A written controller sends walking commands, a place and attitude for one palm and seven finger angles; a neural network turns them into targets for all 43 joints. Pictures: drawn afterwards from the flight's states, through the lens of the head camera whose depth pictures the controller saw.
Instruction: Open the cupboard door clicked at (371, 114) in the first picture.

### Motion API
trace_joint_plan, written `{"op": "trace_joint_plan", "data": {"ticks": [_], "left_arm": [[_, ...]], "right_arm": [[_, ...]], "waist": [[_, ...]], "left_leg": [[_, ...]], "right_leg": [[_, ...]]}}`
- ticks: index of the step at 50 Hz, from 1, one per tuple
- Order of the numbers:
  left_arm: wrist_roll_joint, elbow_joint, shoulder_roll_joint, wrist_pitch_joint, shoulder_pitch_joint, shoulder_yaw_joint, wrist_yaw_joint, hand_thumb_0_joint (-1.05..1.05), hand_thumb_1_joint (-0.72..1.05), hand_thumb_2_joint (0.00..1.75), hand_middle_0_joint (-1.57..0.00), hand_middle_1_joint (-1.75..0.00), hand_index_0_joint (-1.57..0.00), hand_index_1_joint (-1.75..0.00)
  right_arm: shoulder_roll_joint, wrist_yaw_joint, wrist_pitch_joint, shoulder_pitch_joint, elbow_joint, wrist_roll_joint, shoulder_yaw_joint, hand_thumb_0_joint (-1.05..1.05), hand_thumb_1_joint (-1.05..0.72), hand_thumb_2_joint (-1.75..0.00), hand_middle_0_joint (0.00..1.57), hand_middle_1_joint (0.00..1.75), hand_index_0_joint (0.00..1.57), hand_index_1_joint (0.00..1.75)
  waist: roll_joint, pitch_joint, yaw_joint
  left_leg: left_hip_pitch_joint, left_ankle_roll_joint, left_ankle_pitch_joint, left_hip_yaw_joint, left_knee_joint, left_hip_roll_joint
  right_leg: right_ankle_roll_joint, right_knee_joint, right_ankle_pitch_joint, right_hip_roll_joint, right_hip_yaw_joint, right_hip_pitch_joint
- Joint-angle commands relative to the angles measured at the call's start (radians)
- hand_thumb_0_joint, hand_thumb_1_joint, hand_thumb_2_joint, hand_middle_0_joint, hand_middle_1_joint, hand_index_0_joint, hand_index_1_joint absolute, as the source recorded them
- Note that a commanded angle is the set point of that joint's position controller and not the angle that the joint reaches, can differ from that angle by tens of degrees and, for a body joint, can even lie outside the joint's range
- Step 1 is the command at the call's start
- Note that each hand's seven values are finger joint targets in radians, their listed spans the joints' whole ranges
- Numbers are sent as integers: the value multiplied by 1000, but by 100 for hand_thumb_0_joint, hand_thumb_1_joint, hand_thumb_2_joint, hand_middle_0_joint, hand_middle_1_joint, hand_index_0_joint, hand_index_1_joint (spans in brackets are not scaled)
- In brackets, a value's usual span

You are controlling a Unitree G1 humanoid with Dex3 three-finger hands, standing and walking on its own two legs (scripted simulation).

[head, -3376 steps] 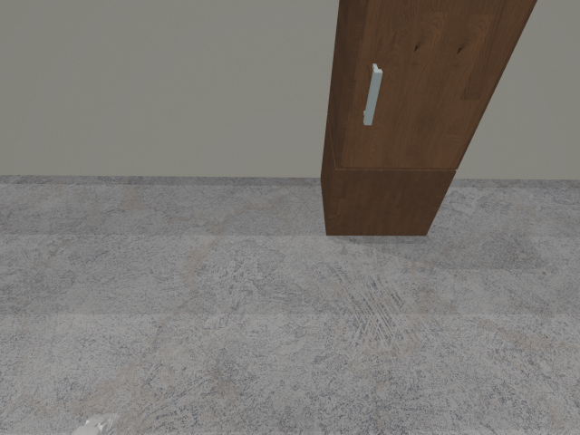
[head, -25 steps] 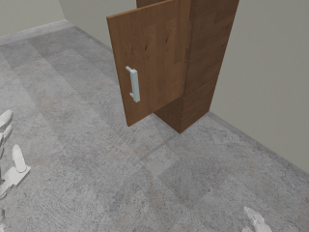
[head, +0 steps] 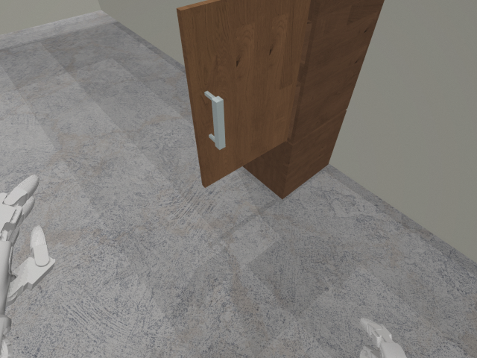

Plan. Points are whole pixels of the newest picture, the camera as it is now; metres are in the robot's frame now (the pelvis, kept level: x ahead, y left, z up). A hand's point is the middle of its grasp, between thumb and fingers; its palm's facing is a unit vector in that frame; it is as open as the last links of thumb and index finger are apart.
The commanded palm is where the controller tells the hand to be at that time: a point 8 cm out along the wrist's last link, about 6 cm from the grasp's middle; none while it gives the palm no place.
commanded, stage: let the arm hang, fingers relaxed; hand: left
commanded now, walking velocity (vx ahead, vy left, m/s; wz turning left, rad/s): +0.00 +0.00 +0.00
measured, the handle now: (214, 120) +0.72 +0.12 -0.04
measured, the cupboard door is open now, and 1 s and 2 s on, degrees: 88 88 88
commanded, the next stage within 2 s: look to check the result in 1.06 s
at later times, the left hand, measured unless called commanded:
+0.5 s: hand out of the picture +0.00 +0.22 -0.16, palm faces +0.02 -0.97 -0.26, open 7.2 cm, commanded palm none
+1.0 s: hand out of the picture +0.06 +0.21 -0.16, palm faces +0.00 -0.97 -0.25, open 7.4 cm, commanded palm none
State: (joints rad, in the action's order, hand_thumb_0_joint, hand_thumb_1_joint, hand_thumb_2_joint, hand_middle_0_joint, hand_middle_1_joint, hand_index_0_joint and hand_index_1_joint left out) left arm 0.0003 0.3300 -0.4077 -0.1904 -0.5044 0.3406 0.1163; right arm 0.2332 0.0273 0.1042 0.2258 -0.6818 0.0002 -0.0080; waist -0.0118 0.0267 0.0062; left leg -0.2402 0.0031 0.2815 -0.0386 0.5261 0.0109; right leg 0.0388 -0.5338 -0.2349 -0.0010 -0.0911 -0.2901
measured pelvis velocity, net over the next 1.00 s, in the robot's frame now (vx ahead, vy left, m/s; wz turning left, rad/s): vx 0.00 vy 0.01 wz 0.00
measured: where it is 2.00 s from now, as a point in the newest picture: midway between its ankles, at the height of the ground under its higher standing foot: outside the picture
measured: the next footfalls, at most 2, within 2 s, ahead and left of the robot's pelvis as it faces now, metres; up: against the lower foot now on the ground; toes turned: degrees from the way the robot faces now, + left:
none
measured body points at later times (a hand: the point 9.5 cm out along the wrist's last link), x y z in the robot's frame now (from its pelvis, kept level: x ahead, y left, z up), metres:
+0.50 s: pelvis -0.02 +0.01 +0.01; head +0.00 +0.00 +0.46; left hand +0.00 +0.27 -0.14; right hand +0.01 -0.24 -0.15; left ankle +0.00 +0.12 -0.73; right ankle +0.03 -0.09 -0.73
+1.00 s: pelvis +0.00 +0.01 +0.01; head +0.01 +0.00 +0.46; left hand +0.06 +0.26 -0.14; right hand +0.02 -0.25 -0.15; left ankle +0.00 +0.12 -0.73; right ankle +0.03 -0.09 -0.73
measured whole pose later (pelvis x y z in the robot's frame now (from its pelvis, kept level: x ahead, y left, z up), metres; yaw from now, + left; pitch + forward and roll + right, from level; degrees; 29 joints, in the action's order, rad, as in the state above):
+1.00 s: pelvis +0.00 +0.01 +0.01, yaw +0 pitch -2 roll +1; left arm -0.01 -1.13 -0.22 -0.01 -0.15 0.01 0.01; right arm 0.24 0.02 0.00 0.21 -1.14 0.02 -0.01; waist -0.01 0.05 -0.01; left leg -0.13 0.01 0.20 -0.04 0.36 -0.01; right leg 0.03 -0.38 -0.17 0.01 -0.08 -0.19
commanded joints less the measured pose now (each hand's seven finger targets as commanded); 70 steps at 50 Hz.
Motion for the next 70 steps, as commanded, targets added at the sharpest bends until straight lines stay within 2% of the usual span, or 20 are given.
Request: {"op": "trace_joint_plan", "data": {"ticks": [1, 2, 3, 4, 5, 6, 7, 8, 11, 12, 16, 18, 20, 23, 28, 32, 47, 56, 59, 70], "left_arm": [[-32, -493, 85, 183, 71, -230, -115, 0, 90, 90, -20, -30, -20, -30], [-36, -537, 65, 178, 118, -230, -118, 0, 90, 90, -20, -30, -20, -30], [-37, -589, 41, 173, 143, -233, -120, 0, 90, 90, -20, -30, -20, -30], [-40, -641, 20, 168, 181, -240, -119, 0, 90, 90, -20, -30, -20, -30], [-39, -702, 7, 165, 201, -241, -117, 0, 90, 90, -20, -30, -20, -30], [-37, -767, -8, 164, 226, -246, -115, 0, 90, 90, -20, -30, -20, -30], [-34, -830, -15, 166, 250, -254, -111, 0, 90, 90, -20, -30, -20, -30], [-29, -884, -15, 169, 272, -264, -108, 0, 90, 90, -20, -30, -20, -30], [-21, -1024, 13, 182, 291, -289, -100, 0, 90, 90, -20, -30, -20, -30], [-19, -1069, 18, 184, 284, -295, -99, 0, 90, 90, -20, -30, -20, -30], [-19, -1208, 53, 184, 260, -290, -96, 0, 90, 90, -20, -30, -20, -30], [-17, -1254, 45, 182, 267, -295, -98, 0, 90, 90, -20, -30, -20, -30], [-17, -1290, 43, 178, 281, -297, -98, 0, 90, 90, -20, -30, -20, -30], [-14, -1336, 38, 175, 291, -297, -99, 0, 90, 90, -20, -30, -20, -30], [-12, -1388, 32, 172, 293, -298, -96, 0, 90, 90, -20, -30, -20, -30], [-12, -1408, 26, 173, 301, -297, -95, 0, 90, 90, -20, -30, -20, -30], [-12, -1430, 8, 167, 337, -295, -94, 0, 90, 90, -20, -30, -20, -30], [-11, -1426, -9, 157, 365, -293, -95, 0, 90, 90, -20, -30, -20, -30], [-11, -1422, -20, 153, 367, -289, -94, 0, 90, 90, -20, -30, -20, -30], [-11, -1417, -57, 147, 395, -289, -94, 0, 90, 90, -20, -30, -20, -30]], "right_arm": [[184, -31, -12, -57, -3, 18, -58, 0, -90, -90, 20, 30, 20, 30], [182, -31, -21, -60, -3, 21, -50, 0, -90, -90, 20, 30, 20, 30], [191, -31, -29, -66, -6, 23, -44, 0, -90, -90, 20, 30, 20, 30], [192, -31, -35, -66, -9, 23, -45, 0, -90, -90, 20, 30, 20, 30], [198, -28, -44, -58, -24, 23, -46, 0, -90, -90, 20, 30, 20, 30], [193, -26, -56, -41, -42, 22, -45, 0, -90, -90, 20, 30, 20, 30], [185, -26, -68, -34, -63, 23, -41, 0, -90, -90, 20, 30, 20, 30], [177, -26, -77, -36, -86, 24, -35, 0, -90, -90, 20, 30, 20, 30], [154, -26, -87, -73, -142, 28, -14, 0, -90, -90, 20, 30, 20, 30], [145, -25, -90, -82, -160, 27, -9, 0, -90, -90, 20, 30, 20, 30], [112, -15, -103, -49, -228, 28, -12, 0, -90, -90, 20, 30, 20, 30], [109, -14, -108, -26, -260, 27, -13, 0, -90, -90, 20, 30, 20, 30], [114, -12, -109, 3, -281, 25, -19, 0, -90, -90, 20, 30, 20, 30], [121, -10, -107, 37, -321, 24, -23, 0, -90, -90, 20, 30, 20, 30], [120, -8, -103, 55, -367, 22, -24, 0, -90, -90, 20, 30, 20, 30], [120, -8, -101, 64, -391, 23, -21, 0, -90, -90, 20, 30, 20, 30], [137, -4, -86, 10, -424, 22, -17, 0, -90, -90, 20, 30, 20, 30], [168, -2, -80, -31, -418, 21, -20, 0, -90, -90, 20, 30, 20, 30], [184, -1, -80, -41, -410, 19, -23, 0, -90, -90, 20, 30, 20, 30], [217, -3, -86, -76, -404, 19, -28, 0, -90, -90, 20, 30, 20, 30]], "waist": [[-87, -65, -9], [-32, -69, -4], [57, -88, 1], [177, -116, 1], [237, -140, -3], [264, -163, -14], [254, -168, -22], [209, -164, -26], [-70, -123, -8], [-122, -103, -1], [-187, -50, 0], [-173, -26, -1], [-80, -10, -7], [-2, 11, -12], [52, 20, -14], [58, 29, -13], [-28, 6, -4], [-22, -29, -7], [6, -43, -7], [20, -63, -14]], "left_leg": [[-161, 70, -259, 133, -77, 153], [-175, 81, -247, 158, -90, 146], [-157, 79, -260, 158, -79, 136], [-123, 63, -266, 145, -59, 117], [-85, 54, -233, 121, -22, 87], [-33, 43, -202, 98, 1, 57], [2, 36, -177, 85, -1, 39], [27, 32, -174, 84, -18, 37], [4, 40, -190, 130, -128, 81], [-23, 39, -149, 133, -154, 88], [-51, 27, 24, 124, -197, 76], [-68, 26, 75, 125, -218, 74], [-51, 27, 62, 127, -216, 78], [-30, 32, 45, 125, -220, 77], [15, 36, -1, 108, -214, 77], [11, 37, -4, 108, -230, 82], [37, 27, -98, 109, -260, 97], [86, 23, -182, 105, -254, 105], [106, 23, -216, 102, -245, 106], [148, 20, -236, 94, -245, 110]], "right_leg": [[-9, -63, 44, 71, 87, 45], [-8, -62, 60, 66, 87, 62], [-3, -36, 113, 75, 94, 95], [10, -7, 178, 92, 122, 115], [26, 30, 234, 131, 156, 117], [46, 54, 280, 166, 186, 113], [57, 69, 287, 183, 198, 101], [56, 77, 255, 182, 194, 89], [11, 82, 96, 114, 153, 114], [2, 98, 58, 105, 145, 136], [11, 172, -7, 106, 140, 148], [14, 192, -23, 107, 141, 152], [14, 218, -46, 112, 144, 137], [14, 241, -75, 116, 151, 113], [14, 257, -82, 121, 157, 90], [11, 252, -76, 119, 153, 95], [11, 232, 56, 122, 147, 157], [14, 235, 157, 130, 144, 188], [16, 234, 214, 130, 144, 197], [15, 248, 287, 141, 150, 218]]}}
